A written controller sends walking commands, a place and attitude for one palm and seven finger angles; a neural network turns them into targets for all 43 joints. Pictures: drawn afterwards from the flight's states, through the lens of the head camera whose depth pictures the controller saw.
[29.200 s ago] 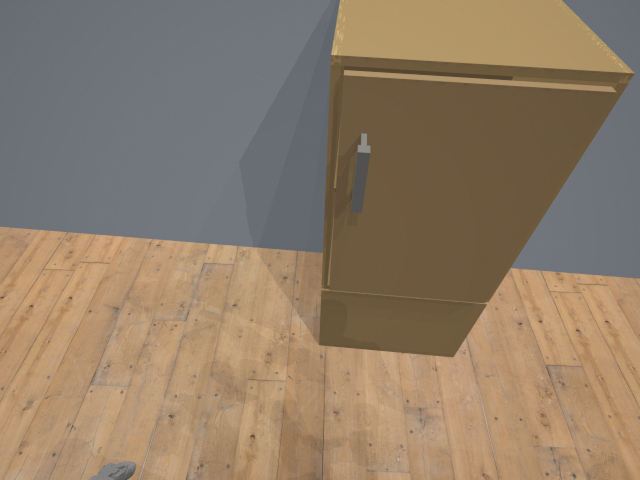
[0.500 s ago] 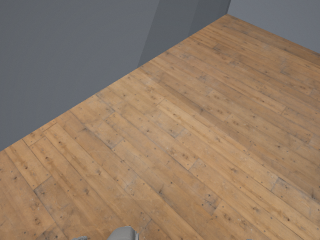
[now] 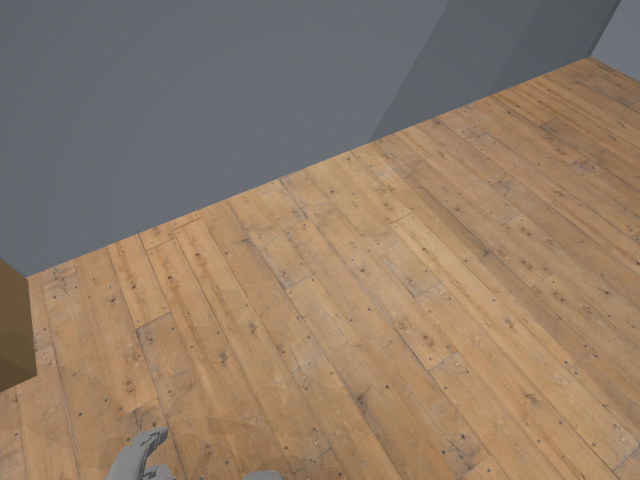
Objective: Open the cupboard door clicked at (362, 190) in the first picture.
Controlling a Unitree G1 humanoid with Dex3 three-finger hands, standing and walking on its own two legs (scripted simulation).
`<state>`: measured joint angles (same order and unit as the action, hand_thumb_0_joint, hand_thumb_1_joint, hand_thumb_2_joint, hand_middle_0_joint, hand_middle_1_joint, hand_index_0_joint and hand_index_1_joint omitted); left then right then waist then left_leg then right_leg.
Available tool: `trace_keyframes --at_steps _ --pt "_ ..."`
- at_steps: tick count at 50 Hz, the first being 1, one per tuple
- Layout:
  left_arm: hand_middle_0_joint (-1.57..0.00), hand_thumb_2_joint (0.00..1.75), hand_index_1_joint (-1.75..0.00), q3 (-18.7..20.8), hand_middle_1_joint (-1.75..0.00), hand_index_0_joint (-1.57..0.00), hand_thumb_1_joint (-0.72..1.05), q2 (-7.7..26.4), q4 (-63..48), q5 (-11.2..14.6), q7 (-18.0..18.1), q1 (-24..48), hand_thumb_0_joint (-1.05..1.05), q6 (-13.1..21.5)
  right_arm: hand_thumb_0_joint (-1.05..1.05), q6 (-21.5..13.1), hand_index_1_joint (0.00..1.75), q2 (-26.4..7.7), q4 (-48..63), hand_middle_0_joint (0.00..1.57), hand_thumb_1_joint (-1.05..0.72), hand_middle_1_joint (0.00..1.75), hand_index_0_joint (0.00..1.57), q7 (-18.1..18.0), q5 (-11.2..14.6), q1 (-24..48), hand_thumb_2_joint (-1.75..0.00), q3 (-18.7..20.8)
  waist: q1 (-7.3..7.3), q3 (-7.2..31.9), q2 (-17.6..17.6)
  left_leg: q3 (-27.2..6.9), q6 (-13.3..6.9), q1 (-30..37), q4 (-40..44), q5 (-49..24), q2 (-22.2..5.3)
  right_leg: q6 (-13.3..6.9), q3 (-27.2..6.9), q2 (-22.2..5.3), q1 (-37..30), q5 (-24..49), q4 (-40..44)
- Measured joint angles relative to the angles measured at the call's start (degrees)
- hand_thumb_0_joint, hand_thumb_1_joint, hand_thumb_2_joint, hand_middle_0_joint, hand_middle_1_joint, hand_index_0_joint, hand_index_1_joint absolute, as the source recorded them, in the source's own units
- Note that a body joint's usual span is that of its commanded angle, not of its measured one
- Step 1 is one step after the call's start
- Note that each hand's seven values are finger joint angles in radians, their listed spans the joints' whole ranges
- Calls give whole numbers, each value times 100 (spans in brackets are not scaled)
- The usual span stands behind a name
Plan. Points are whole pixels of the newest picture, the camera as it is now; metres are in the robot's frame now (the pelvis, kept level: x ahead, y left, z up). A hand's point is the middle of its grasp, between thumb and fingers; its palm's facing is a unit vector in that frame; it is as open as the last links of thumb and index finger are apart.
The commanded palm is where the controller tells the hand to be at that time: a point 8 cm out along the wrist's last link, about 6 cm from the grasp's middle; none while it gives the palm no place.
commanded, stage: turn to face it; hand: left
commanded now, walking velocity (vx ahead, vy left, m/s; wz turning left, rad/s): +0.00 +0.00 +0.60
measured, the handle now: out of the picture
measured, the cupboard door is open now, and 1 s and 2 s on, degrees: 38 38 38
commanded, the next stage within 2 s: take the last steps up to it in 1.78 s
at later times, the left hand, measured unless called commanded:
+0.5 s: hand out of the picture -0.03 +0.24 -0.18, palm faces +0.37 -0.90 -0.23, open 7.4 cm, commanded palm none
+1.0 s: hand out of the picture +0.00 +0.18 -0.14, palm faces +0.56 -0.79 -0.26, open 7.4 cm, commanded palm none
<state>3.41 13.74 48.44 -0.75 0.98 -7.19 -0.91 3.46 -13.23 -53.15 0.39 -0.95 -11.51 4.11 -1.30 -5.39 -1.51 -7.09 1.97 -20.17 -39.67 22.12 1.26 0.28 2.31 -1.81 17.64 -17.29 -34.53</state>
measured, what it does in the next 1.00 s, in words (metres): steps on the spot, turning left: left foot, then right foot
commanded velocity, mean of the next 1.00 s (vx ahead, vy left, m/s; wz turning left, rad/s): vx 0.00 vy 0.00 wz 0.60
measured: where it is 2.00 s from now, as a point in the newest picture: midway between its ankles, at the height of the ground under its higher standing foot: outside the picture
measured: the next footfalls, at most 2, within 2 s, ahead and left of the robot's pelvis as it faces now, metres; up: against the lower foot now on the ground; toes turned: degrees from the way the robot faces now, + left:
left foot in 0.38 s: +0.01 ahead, +0.12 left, +0.00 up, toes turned +20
right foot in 0.82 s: +0.12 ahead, -0.11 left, +0.00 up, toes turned +28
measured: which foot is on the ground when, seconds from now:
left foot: up 0.00-0.36, down 0.38-0.82, up 0.84-1.00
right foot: down 0.00-0.38, up 0.40-0.80, down 0.82-1.00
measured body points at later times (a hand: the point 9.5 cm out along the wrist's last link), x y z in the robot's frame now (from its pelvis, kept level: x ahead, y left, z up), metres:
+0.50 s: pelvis +0.00 +0.02 +0.01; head +0.04 +0.07 +0.45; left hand -0.04 +0.28 -0.16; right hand +0.19 -0.19 -0.11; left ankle -0.03 +0.11 -0.73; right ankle +0.01 -0.14 -0.66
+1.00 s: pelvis +0.03 -0.04 +0.01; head +0.07 -0.03 +0.46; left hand -0.03 +0.22 -0.12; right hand +0.22 -0.23 -0.14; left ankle -0.07 +0.07 -0.64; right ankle +0.08 -0.13 -0.73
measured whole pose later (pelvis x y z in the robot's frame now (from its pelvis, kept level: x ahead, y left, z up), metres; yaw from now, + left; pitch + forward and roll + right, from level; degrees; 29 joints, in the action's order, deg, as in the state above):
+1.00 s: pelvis +0.03 -0.04 +0.01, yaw +37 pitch -1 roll +2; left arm 1.9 10.6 49.6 -0.9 1.4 -10.1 -1.0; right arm 5.0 -14.7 -54.4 1.7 -1.1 -11.1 5.5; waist -2.7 -5.8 -0.5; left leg -0.2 3.9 -28.7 -65.8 23.4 -0.1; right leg -0.3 7.3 -4.8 11.6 -16.3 -28.6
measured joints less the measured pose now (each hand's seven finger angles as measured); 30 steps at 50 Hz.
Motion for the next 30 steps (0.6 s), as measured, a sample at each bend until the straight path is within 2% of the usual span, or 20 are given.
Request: trace_keyframes --at_steps 2,4,7,11,16,18,19,20,21,24,27,30 --pt "-20 90 -30 -67 -30 -20 90 -120 5 -21 26 -42 1 28 0 65 30 -104 -36 20 -90 30 21 22 -1 42 -90 73 -45 -57 -77 167 9 -402 -1296 539 60 -108 196 -98 -109 -100 -36" --pt "-20 90 -30 -100 -30 -20 90 -222 22 -17 46 -146 1 19 1 118 30 -173 -79 20 -90 30 21 62 -18 91 -90 120 -50 -62 -74 405 69 -701 -2311 434 12 -103 340 -186 -273 -76 154" --pt "-20 90 -30 -124 -30 -20 90 -294 92 -22 52 -299 1 4 1 152 30 -177 -77 20 -90 30 20 115 -18 162 -90 134 -66 -50 55 675 172 -816 -2701 192 -135 -92 533 -306 -461 51 470" --pt "-20 90 -30 -141 -30 -20 90 -322 174 -44 37 -453 1 34 1 145 30 -121 -48 20 -90 30 20 144 2 270 -90 93 -5 -83 272 911 249 -494 -1723 279 -266 -79 806 -463 -592 93 640" --pt "-20 90 -30 -88 -30 -20 90 -225 274 -72 3 -626 1 43 1 86 30 -55 26 20 -91 30 20 146 28 503 -90 14 173 -171 466 1156 170 41 -340 271 -262 27 1141 -649 -553 -117 331" --pt "-20 90 -30 -36 -30 -20 90 -138 328 -48 -13 -729 1 6 1 16 30 -40 108 20 -90 30 20 154 26 560 -90 -19 195 -141 520 1239 92 358 409 -271 -226 116 1265 -743 -448 -312 -8" --pt "-20 90 -30 -6 -30 -20 90 -91 349 -24 -25 -783 1 -36 0 -44 30 -47 159 20 -90 30 20 156 12 564 -90 -24 184 -87 519 1203 -139 425 631 -478 -209 179 1271 -787 -301 -439 -327" --pt "-20 90 -30 26 -30 -20 90 -11 400 -7 -21 -759 1 -109 0 -95 30 0 181 20 -90 30 20 137 0 590 -90 -25 183 -92 602 1165 -311 332 489 -421 -139 270 1051 -805 -93 -874 -819" --pt "-20 90 -30 49 -30 -20 90 63 440 -8 -4 -718 1 -197 0 -129 30 42 203 20 -90 30 20 119 -7 598 -90 -50 206 -108 653 1122 -401 281 370 -337 -105 319 767 -734 133 -1219 -1363" --pt "-20 90 -30 122 -30 -20 90 202 516 -24 22 -558 1 -330 0 -191 30 145 227 20 -90 30 20 24 -31 509 -90 -130 221 -84 652 922 -424 332 510 -367 -91 414 247 -493 691 -1226 -2553" --pt "-20 90 -30 142 -30 -20 90 244 459 -20 -11 -391 1 -312 0 -195 30 186 172 20 -90 30 21 -38 -23 399 -90 -175 232 -61 565 726 -398 481 883 -607 -76 478 -35 -392 1012 -752 -2965" --pt "-19 90 -30 132 -30 -19 91 235 344 -14 -31 -267 1 -262 0 -186 30 201 97 20 -90 30 21 -42 -20 287 -90 -191 221 -22 466 555 -390 580 1133 -764 -58 528 -192 -349 1090 -514 -2805"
